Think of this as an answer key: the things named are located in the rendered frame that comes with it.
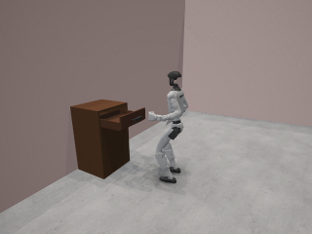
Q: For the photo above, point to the drawer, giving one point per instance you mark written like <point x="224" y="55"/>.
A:
<point x="120" y="119"/>

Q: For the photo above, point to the left robot thigh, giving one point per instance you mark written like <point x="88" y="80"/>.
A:
<point x="165" y="139"/>

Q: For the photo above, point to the robot left hand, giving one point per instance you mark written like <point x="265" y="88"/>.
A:
<point x="151" y="116"/>

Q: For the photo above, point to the robot thigh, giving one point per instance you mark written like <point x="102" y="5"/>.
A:
<point x="168" y="146"/>
<point x="165" y="139"/>

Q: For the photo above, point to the right robot thigh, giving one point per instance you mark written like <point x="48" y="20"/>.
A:
<point x="168" y="146"/>

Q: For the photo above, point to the cabinet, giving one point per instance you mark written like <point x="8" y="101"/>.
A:
<point x="100" y="151"/>

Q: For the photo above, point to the robot left forearm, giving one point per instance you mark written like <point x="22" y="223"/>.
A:
<point x="168" y="117"/>

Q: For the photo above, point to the robot right hand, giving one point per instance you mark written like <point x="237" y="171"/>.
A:
<point x="168" y="122"/>

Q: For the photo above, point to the robot right upper arm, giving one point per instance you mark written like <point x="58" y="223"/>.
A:
<point x="185" y="103"/>

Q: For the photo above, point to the robot left upper arm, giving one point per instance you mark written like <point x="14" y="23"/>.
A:
<point x="172" y="98"/>

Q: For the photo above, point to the handle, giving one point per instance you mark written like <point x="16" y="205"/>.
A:
<point x="137" y="118"/>

